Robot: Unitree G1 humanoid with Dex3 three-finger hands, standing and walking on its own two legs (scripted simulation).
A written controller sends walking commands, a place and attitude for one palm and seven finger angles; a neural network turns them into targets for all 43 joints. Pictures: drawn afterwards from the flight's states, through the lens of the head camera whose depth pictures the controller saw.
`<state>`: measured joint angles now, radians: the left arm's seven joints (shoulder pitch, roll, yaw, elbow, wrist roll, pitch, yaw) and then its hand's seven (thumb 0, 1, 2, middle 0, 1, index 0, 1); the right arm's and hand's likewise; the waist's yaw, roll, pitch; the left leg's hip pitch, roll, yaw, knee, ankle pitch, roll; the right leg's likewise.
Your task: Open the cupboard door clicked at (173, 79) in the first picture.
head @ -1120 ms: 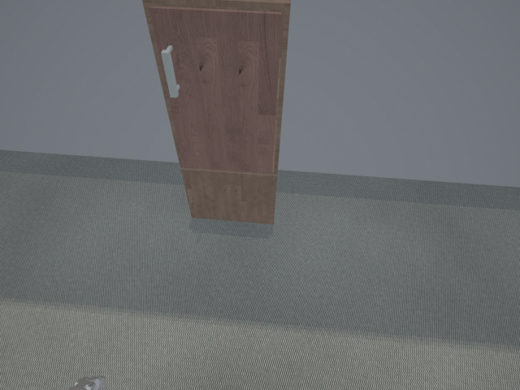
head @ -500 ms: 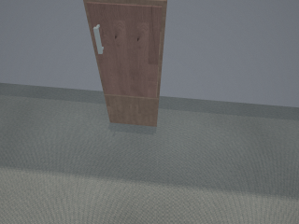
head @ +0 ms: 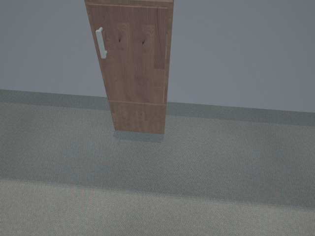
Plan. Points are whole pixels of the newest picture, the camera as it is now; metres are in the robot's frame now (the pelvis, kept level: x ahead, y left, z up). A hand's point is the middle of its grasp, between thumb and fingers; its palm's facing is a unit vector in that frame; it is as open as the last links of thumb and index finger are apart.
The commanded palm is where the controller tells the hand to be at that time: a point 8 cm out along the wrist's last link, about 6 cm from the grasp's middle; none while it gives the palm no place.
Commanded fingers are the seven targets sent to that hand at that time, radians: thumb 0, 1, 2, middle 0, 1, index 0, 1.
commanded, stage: look at it before walking up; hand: left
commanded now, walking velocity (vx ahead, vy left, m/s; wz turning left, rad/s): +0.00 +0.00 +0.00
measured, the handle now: (102, 42) +0.98 +0.34 +0.01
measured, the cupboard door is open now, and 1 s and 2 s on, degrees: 0 0 0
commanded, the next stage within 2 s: walk to a spot facing it in 0.32 s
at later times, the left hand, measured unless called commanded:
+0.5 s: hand out of the picture +0.08 +0.24 -0.15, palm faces -0.02 -0.94 -0.34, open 7.3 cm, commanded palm none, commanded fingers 0.00 0.90 0.90 -0.20 -0.30 -0.20 -0.30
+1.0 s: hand out of the picture -0.01 +0.27 -0.19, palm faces +0.27 -0.94 -0.21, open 7.3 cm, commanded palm none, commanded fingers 0.00 0.90 0.90 -0.20 -0.30 -0.20 -0.30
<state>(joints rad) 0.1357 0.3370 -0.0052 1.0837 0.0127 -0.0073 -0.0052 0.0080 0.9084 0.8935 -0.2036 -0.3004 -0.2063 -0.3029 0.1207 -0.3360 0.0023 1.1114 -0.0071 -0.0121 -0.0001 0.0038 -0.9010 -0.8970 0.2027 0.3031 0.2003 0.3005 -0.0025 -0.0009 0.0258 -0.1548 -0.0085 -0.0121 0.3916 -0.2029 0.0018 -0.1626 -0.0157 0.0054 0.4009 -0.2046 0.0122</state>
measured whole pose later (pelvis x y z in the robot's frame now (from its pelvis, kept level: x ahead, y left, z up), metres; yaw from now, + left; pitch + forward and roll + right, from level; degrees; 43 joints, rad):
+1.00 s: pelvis -0.03 +0.05 -0.01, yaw +16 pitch +0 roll -2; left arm 0.18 0.26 0.06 0.96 0.02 0.07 0.01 0.01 0.91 0.89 -0.20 -0.30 -0.20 -0.30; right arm 0.25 -0.17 -0.03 0.98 -0.01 0.02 0.00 0.00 -0.90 -0.90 0.20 0.30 0.20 0.30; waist -0.02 -0.04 0.07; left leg -0.30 -0.05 0.01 0.52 -0.22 0.08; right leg -0.49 -0.08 -0.02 1.12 -0.37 0.07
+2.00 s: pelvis +0.08 +0.17 -0.03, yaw +51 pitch -1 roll +1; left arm 0.40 0.20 0.05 1.04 0.01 0.00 0.00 0.01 0.91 0.89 -0.20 -0.30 -0.20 -0.30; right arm 0.07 -0.20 -0.03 0.91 -0.01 -0.04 0.01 0.00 -0.91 -0.90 0.20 0.30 0.20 0.30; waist 0.06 -0.04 0.12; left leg -0.35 -0.04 0.15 0.64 -0.28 0.08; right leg -0.40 -0.17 -0.06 1.32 -0.42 0.07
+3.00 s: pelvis +0.13 +0.32 +0.00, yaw +19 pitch -1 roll -2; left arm 0.21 0.28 0.12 0.92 0.03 0.08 -0.03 0.01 0.91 0.89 -0.20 -0.30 -0.20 -0.30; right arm 0.20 -0.16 -0.03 0.92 -0.02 0.01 -0.03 0.00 -0.90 -0.90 0.20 0.30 0.20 0.30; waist 0.02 -0.05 0.05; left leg -0.20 0.07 0.18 0.48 -0.26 0.04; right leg -0.53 0.00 0.03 1.19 -0.34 0.08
